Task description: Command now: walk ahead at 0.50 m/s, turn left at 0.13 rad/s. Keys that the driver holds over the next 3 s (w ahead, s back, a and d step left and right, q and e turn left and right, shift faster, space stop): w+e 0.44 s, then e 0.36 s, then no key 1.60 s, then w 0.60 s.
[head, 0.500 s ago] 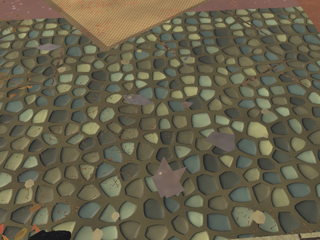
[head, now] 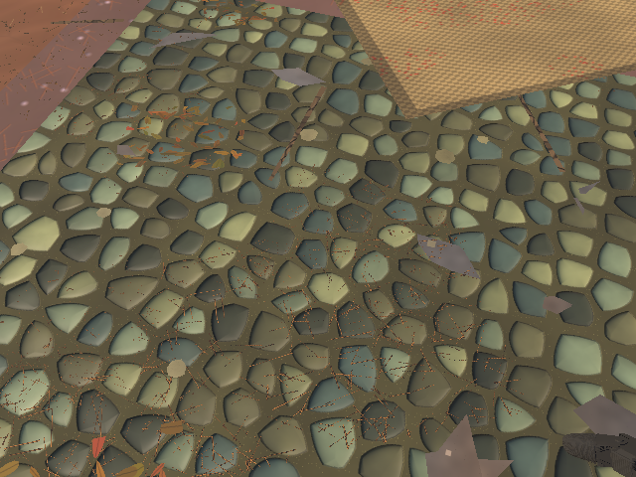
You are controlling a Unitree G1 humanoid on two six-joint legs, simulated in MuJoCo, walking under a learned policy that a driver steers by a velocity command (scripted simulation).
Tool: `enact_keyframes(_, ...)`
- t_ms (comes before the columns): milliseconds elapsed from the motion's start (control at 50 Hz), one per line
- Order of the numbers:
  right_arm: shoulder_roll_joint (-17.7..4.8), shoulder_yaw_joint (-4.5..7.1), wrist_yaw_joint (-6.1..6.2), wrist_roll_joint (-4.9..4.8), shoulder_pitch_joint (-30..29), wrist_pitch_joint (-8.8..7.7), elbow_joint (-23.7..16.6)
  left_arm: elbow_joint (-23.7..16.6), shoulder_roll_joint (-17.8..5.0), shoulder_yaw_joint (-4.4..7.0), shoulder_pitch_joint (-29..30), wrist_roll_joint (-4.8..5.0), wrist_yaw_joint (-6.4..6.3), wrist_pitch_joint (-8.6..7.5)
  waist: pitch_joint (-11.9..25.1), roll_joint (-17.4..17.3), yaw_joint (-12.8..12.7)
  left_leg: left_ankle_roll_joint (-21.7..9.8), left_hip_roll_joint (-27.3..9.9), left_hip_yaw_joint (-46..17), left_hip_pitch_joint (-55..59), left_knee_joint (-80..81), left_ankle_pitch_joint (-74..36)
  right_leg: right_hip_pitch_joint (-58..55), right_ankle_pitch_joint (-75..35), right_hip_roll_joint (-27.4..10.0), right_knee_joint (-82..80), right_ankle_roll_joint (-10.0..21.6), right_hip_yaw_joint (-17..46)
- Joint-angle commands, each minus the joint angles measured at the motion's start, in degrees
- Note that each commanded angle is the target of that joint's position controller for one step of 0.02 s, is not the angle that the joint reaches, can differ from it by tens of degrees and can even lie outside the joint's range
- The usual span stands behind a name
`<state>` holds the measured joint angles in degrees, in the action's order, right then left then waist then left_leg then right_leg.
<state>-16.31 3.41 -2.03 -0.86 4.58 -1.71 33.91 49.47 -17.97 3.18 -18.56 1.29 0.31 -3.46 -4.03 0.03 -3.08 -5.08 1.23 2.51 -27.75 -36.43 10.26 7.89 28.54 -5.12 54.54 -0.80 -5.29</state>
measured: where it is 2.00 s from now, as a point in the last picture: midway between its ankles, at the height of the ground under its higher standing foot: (383, 449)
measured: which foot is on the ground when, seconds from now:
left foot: down 0.00-0.50, up 0.52-0.92, down 0.94-1.00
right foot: up 0.00-0.46, down 0.48-0.96, up 0.98-1.00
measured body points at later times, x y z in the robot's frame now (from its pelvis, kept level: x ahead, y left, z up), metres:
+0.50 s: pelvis +0.29 -0.05 -0.01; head +0.33 -0.06 +0.44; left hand +0.53 +0.15 -0.10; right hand +0.27 -0.34 -0.13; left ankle +0.10 +0.09 -0.70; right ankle +0.39 -0.15 -0.72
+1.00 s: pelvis +0.47 -0.06 +0.01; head +0.50 -0.07 +0.46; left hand +0.74 +0.11 -0.09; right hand +0.48 -0.37 -0.08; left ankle +0.58 +0.01 -0.72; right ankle +0.39 -0.15 -0.71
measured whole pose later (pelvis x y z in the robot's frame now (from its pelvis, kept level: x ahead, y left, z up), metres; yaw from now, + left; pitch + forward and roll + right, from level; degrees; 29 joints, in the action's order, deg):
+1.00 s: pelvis +0.47 -0.06 +0.01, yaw -29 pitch +2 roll +0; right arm -15.5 2.2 0.7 1.9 8.6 -2.7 41.6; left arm 38.3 -17.7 3.3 -9.7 -0.3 -1.5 1.4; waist -0.4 1.7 -0.6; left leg 0.2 1.5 -2.5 -23.0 -31.0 10.2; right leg 18.8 27.8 6.5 41.8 0.6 10.4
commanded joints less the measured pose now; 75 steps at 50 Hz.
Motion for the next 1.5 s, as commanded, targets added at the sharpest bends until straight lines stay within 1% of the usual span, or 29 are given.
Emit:
enact_keyframes(20, -10.0, 3.06, 0.52, 0.53, 16.3, -1.33, 1.2, -7.5, -7.9, 0.87, 6.1, 2.47, 0.8, -3.03, 14.1, -4.8, 9.4, -12.2, -20.2, -30.2, 39.1, 18.4, 0.1, 36.3, -1.9, -0.4, 21.5, 2.3, 8.5)
enact_keyframes(60, -5.9, 1.77, 0.51, 0.89, 10.0, -2.22, 1.8, -6.1, -7.1, 1.14, 5.1, 0.63, 0.4, -2.09, 7.5, -3.9, 4.8, -9.1, -15.6, -18.9, 25.5, 21.5, -6.6, 30.5, -9.6, -4.2, 14.3, 1.6, 9.1)
enact_keyframes(120, -5.3, 1.76, 0.66, 1.49, 7.8, -3.99, 3.1, -4.0, -4.6, 1.02, 0.9, 0.62, 0.28, 0.35, 5.6, -4.2, 2.0, -8.7, -14.4, -11.4, 18.1, 27.0, -9.9, 25.9, -15.3, -4.3, 11.9, -0.1, 9.8)
enact_keyframes(200, -5.6, 1.92, 1.62, 2.27, 9.1, -4.76, 5.8, -5.3, -3.2, 1.03, 5.7, 0.28, 0.02, 0.73, 1.9, -3.0, 3.1, -6.8, -13.0, -2.9, 19.3, 29.0, -14.2, 31.7, -26.6, -2.6, 1.8, -1.4, 12.0)
enact_keyframes(340, -7.8, 2.42, 2.55, 1.1, 13.3, -3.64, 9.6, -9.6, -0.4, -0.38, 16.4, -0.18, 2.49, -0.07, -1.9, -1.4, 7.6, -4.3, -15.1, 4.5, 28.6, 28.4, -18.0, 33.1, -34.9, -0.4, -17.0, 1.3, 6.3)
enact_keyframes(420, -10.0, 3.13, 3.35, 0.34, 12.9, -1.48, 10.4, -12.5, -2.0, 0.19, 16.7, -0.24, 4.0, 0.09, 0.6, -3.7, 5.7, -2.5, -17.0, 6.9, 36.2, 19.2, -41.2, 30.6, -23.6, 3.1, -19.3, 4.8, 1.4)
enact_keyframes(460, -11.4, 3.38, 4.14, 0.33, 11.3, -0.37, 9.8, -11.4, -5.4, 2.03, 7.9, -0.39, 3.79, 0.55, 6.3, -5.4, 0.3, -0.5, -15.7, 8.1, 35.4, 4.9, -58.1, 18.7, -19.2, 7.8, -19.1, 7.4, -1.5)
enact_keyframes(480, -10.9, 3.05, 4.51, -0.01, 10.0, -0.25, 9.3, -9.6, -8.6, 3.69, -0.9, -0.68, 2.98, 0.53, 10.5, -3.7, -4.7, 2.0, -12.9, 9.3, 28.8, -8.6, -54.1, 5.1, -26.0, 9.2, -24.2, 9.5, 0.0)
enact_keyframes(500, -6.6, 1.58, 4.32, 1.99, 13.9, -1.26, 7.9, -9.3, -14.4, 4.98, -5.0, -0.97, 1.61, 1.0, 17.0, 8.5, -3.2, 5.5, -7.5, 8.8, 11.7, -28.5, -17.6, -14.1, -45.1, -2.5, -21.7, 14.4, 16.4)
enact_keyframes(520, -2.5, -0.32, 3.03, 2.44, 19.0, -2.99, 6.1, -11.7, -16.2, 4.84, -2.0, -1.49, 1.68, 0.57, 27.7, 16.2, 1.3, 8.8, 5.2, -1.7, -7.7, -47.9, 27.2, -30.4, -47.9, -16.6, -28.7, 27.9, 48.6)
enact_keyframes(540, -8.9, 1.13, 2.15, 0.56, 12.9, -4.25, 6.7, -12.8, -11.9, 3.88, -2.2, -1.34, 1.89, 0.61, 29.4, 5.3, -3.5, 7.4, 1.1, -10.6, -10.5, -49.8, 25.3, -29.5, -49.2, -14.7, -30.8, 25.2, 43.7)
enact_keyframes(560, -8.8, 0.98, 2.05, -0.76, 8.4, -4.61, 4.5, -13.0, -9.6, 3.24, 0.8, -0.95, 1.75, 0.44, 21.1, 3.2, -2.5, 6.4, -1.3, -9.6, -12.6, -45.9, 21.2, -22.3, -51.0, -12.5, -30.8, 22.4, 34.6)
enact_keyframes(580, -7.9, 0.88, 2.66, 0.03, 7.0, -4.43, 4.8, -13.0, -8.1, 2.91, 3.7, -0.16, 1.6, 0.44, 13.5, -2.1, -0.1, 6.7, -3.5, -8.1, -12.8, -40.9, 18.3, -13.0, -52.5, -9.4, -31.7, 20.0, 28.6)
enact_keyframes(680, -5.8, 0.74, 4.03, 1.57, 10.2, -1.27, 5.2, -14.6, -8.2, 3.02, 8.5, -1.38, 0.16, 1.26, 9.6, 1.9, 5.2, 10.0, -4.1, -6.3, -3.3, -26.0, 11.5, 6.1, -60.0, -3.8, -35.0, 18.0, 19.6)
enact_keyframes(780, -5.3, 0.23, 3.97, 1.36, 4.9, -0.52, 4.3, -14.6, -9.1, 3.36, 8.5, -0.22, -1.79, 3.88, 13.0, 5.1, 3.4, 11.7, -1.3, -6.6, -0.1, -11.5, -0.5, 7.1, -50.0, -0.7, -32.1, 13.7, 19.2)
enact_keyframes(860, -6.0, 0.42, 3.04, 0.92, 1.7, -0.7, 3.7, -14.5, -7.8, 2.82, 8.0, -0.73, -2.11, 4.98, 12.0, 7.4, 1.8, 10.8, -0.7, -7.2, 1.8, -3.2, -0.7, 5.2, -39.7, -1.8, -29.5, 12.4, 23.5)
enact_keyframes(920, -6.2, 0.89, 2.47, 1.23, 3.7, -1.94, 3.9, -14.6, -6.1, 1.89, 9.4, -0.6, -2.02, 4.87, 10.8, 8.5, 3.8, 7.6, -0.8, -6.4, 8.7, 9.7, -6.8, 4.3, -34.8, -1.0, -24.7, 10.0, 26.4)
enact_keyframes(940, -7.5, 1.11, 2.62, 2.09, 4.1, -2.47, 3.7, -14.3, -4.3, 1.32, 8.0, -1.05, -1.94, 4.52, 10.5, 6.7, 3.7, 5.3, -4.8, -9.6, 14.0, 13.9, -16.6, 6.4, -29.3, 1.6, -21.9, 7.4, 25.6)
enact_keyframes(960, -11.1, 1.54, 3.06, 3.31, 3.8, -2.49, 2.6, -14.3, -1.6, 0.46, 3.7, -2.55, -1.82, 3.98, 12.8, -3.7, 0.6, 0.4, -15.8, -19.8, 21.1, 13.0, -35.9, 11.1, -12.3, 7.2, -13.1, 4.2, 19.8)
enact_keyframes(980, -9.8, 1.31, 3.14, 4.25, 4.8, -1.76, 4.2, -14.5, -2.2, 0.51, 0.4, -1.94, -1.87, 3.91, 13.6, -14.9, -0.9, -9.8, -23.3, -30.5, 23.4, 13.5, -40.5, 17.4, 7.8, 11.2, -6.4, 0.6, 15.1)
enact_keyframes(1020, -6.3, 0.46, 2.67, 2.47, 6.0, -1.58, 4.4, -13.8, -8.2, 2.17, 4.9, -1.23, -2.18, 4.73, 12.6, -9.1, 3.1, -11.1, -21.2, -30.2, 23.4, 14.6, -29.1, 21.4, 8.7, 8.3, 6.2, -2.4, 15.1)
enact_keyframes(1060, -6.8, 0.46, 2.58, 1.57, 3.3, -1.1, 4.4, -13.0, -6.9, 2.26, 6.2, -1.15, -2.53, 6.2, 10.2, -6.2, 2.6, -8.0, -17.8, -24.1, 20.0, 14.8, -23.0, 21.2, 4.7, 6.9, 7.8, -3.9, 15.3)
enact_keyframes(1140, -5.5, 0.22, 2.72, 1.62, 1.5, 0.69, 5.5, -11.7, -0.9, 0.35, 6.5, -0.93, -1.94, 6.33, 9.7, -10.5, 2.5, -5.2, -10.9, -14.1, 16.1, 15.3, -20.0, 11.0, -0.8, 5.8, -10.7, -4.8, 8.4)
enact_keyframes(1220, -5.2, -0.02, 2.66, 0.76, 3.5, 1.16, 7.1, -9.5, -1.7, 0.71, 5.1, -1.14, -1.54, 6.09, 10.0, -9.9, 2.2, -3.5, -10.1, -14.0, 15.4, 13.9, -10.1, 1.5, -17.6, 6.2, -31.8, -2.1, 6.4)
enact_keyframes(1240, -4.8, -0.25, 2.5, 0.91, 5.0, 0.72, 7.8, -10.0, -3.5, 0.87, 6.0, -2.01, -1.6, 6.06, 9.7, -7.6, 2.8, -0.6, -9.4, -13.7, 12.4, 13.8, -4.8, -1.6, -21.2, 3.8, -32.0, -0.5, 9.3)
enact_keyframes(1260, -4.3, -0.51, 2.1, 1.89, 5.7, 0.13, 7.7, -10.8, -6.6, 1.36, 6.5, -2.6, -1.89, 6.07, 9.5, -1.4, 4.5, 2.1, -6.8, -10.8, 9.7, 11.2, 0.0, -2.6, -26.5, -0.9, -30.5, 2.1, 13.7)
enact_keyframes(1280, -2.2, -0.84, 1.98, 2.14, 5.8, -0.18, 8.0, -9.3, -6.0, 1.4, 7.2, -2.62, -1.45, 5.83, 8.5, 7.0, 5.9, 4.9, -2.5, -5.5, 13.7, 11.0, 4.3, 5.1, -15.8, -1.1, -31.2, 4.7, 14.4)
enact_keyframes(1320, -3.6, -0.46, 2.25, 2.32, 2.2, -0.08, 8.6, -9.4, -1.8, 0.24, 8.4, -2.99, -0.95, 4.71, 5.2, 4.6, 4.2, 6.3, -2.6, -5.5, 17.2, 9.5, 0.6, 10.4, -8.4, 0.3, -33.5, 3.6, 14.1)
enact_keyframes(1500, -3.4, 0.11, 3.39, 1.33, 3.9, 0.91, 13.7, -6.0, -1.8, -0.11, 4.3, -2.02, -1.66, 2.75, 3.4, 1.6, 3.6, 5.7, -3.0, -6.3, 18.2, 9.2, -6.3, 8.9, -17.0, 2.3, -31.3, 1.7, 11.8)
Next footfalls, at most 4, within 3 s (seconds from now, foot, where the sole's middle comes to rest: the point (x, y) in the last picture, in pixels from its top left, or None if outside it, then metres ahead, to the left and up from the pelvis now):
0.48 right None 0.43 -0.16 -0.76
0.94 left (345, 386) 0.62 -0.01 -0.76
1.24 right None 0.43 -0.20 -0.76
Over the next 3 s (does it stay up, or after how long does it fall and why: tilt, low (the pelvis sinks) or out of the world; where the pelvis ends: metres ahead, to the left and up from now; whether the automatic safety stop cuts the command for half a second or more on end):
stays up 0.65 -0.16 0.02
